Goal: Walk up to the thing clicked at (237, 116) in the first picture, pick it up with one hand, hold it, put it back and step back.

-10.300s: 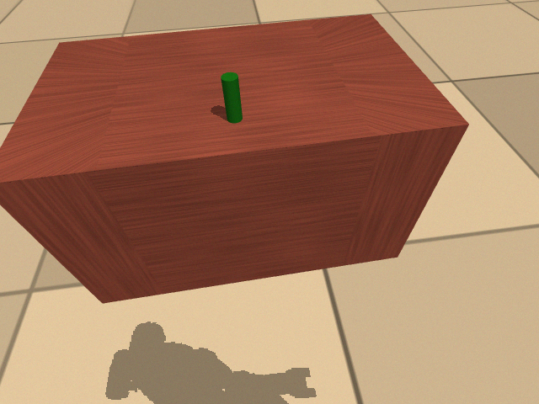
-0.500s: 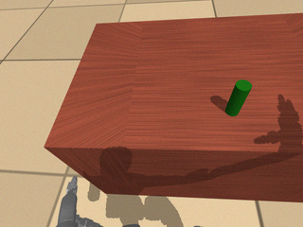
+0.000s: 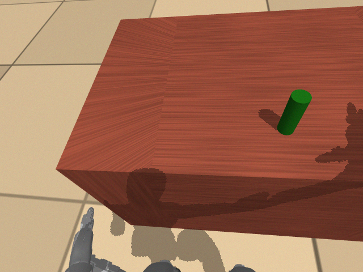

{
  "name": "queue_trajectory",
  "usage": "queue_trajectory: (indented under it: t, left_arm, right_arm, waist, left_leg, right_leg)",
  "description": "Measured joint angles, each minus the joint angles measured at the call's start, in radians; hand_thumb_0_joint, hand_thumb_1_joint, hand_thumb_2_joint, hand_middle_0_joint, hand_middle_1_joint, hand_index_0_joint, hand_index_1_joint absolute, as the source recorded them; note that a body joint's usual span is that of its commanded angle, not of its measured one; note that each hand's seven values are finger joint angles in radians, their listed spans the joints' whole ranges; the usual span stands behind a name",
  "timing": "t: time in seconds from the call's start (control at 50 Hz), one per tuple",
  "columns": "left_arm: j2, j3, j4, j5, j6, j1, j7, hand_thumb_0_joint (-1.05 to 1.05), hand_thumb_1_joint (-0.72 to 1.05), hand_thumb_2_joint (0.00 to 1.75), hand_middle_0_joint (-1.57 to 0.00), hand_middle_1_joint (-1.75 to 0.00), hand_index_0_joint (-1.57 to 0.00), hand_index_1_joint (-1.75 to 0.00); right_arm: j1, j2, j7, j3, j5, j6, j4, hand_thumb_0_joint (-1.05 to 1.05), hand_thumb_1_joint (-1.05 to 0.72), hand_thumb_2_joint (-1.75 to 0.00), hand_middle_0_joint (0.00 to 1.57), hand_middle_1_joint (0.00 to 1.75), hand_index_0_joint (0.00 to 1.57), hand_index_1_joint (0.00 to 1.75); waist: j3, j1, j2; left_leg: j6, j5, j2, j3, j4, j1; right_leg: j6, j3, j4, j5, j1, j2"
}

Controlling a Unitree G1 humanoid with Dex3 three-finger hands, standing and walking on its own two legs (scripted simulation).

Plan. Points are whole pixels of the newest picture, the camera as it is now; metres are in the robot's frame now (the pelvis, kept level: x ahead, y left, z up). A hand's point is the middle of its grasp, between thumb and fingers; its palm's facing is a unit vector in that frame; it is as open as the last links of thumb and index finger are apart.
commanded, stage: go down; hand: right
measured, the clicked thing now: (292, 114) +0.47 -0.22 +0.01
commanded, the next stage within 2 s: approach in 0.64 s
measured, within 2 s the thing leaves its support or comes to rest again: neither
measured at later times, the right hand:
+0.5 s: hand out of the picture +0.37 -0.40 +0.13, palm faces +0.25 +0.97 +0.02, open 17.6 cm
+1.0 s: hand out of the picture +0.38 -0.39 +0.11, palm faces +0.22 +0.98 +0.02, open 17.6 cm
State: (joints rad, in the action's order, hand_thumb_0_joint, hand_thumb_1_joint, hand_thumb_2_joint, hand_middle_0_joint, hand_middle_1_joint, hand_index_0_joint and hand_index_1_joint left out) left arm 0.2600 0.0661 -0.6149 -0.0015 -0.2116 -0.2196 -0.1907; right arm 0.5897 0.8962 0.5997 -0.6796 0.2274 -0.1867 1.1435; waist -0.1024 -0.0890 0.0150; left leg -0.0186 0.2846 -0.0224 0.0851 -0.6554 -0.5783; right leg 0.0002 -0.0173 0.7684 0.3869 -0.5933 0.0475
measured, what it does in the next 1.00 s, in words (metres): stands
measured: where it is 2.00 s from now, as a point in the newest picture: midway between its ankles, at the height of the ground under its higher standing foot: outside the picture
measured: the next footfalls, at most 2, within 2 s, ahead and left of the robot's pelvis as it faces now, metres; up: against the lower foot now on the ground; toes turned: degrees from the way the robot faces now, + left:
none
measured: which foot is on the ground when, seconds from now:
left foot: down 0.00-1.00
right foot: down 0.00-1.00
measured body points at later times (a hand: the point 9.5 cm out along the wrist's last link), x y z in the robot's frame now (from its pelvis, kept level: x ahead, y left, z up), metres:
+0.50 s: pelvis +0.00 +0.00 -0.01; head +0.06 -0.03 +0.44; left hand +0.15 +0.26 -0.07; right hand +0.35 -0.45 +0.13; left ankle +0.02 +0.14 -0.71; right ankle -0.01 -0.11 -0.71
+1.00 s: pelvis +0.00 +0.00 -0.01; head +0.06 -0.04 +0.43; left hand +0.15 +0.26 -0.07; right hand +0.36 -0.44 +0.11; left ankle +0.02 +0.14 -0.71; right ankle -0.01 -0.11 -0.71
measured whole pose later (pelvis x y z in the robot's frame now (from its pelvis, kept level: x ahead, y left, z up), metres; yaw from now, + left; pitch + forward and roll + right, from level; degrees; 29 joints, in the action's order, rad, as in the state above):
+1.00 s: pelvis +0.00 +0.00 -0.01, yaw +0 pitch +14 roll +3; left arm 0.27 0.05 -0.53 0.00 -0.20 -0.25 -0.17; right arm 0.60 0.84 0.57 -0.62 0.23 -0.20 1.13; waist -0.12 -0.09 0.01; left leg -0.02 0.32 -0.03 0.08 -0.75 -0.67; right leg -0.01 -0.02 0.86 0.42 -0.69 0.04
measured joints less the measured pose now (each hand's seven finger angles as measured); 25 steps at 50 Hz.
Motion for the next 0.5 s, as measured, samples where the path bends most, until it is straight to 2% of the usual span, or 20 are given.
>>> queue_trajectory:
  t: [0.28,0.5]
  left_arm:
    - [0.001,-0.001,0.026,0.003,0.012,-0.01,0.011,-0.01,-0.56,0.07,-0.06,-0.05,-0.05,-0.06]
    - [0.005,0.002,0.069,-0.003,0.015,-0.028,0.016,-0.01,-0.56,0.07,-0.06,-0.05,-0.05,-0.06]
  right_arm:
    - [0.036,0.02,-0.009,-0.006,-0.024,0.018,0.013,-0.01,0.57,-0.06,0.04,0.06,0.04,0.05]
    - [0.019,0.006,-0.005,-0.009,-0.02,0.015,0.001,-0.01,0.57,-0.06,0.04,0.06,0.04,0.05]
  waist:
    - [-0.009,-0.007,-0.004]
    - [-0.008,-0.006,-0.001]
  left_leg:
    - [0.0,0.013,0.004,-0.002,-0.032,-0.032]
    - [0.001,0.02,0.001,-0.001,-0.057,-0.052]
  right_leg:
    - [0.001,0.0,0.036,0.017,-0.032,0.004]
    - [0.0,-0.003,0.054,0.019,-0.05,0.002]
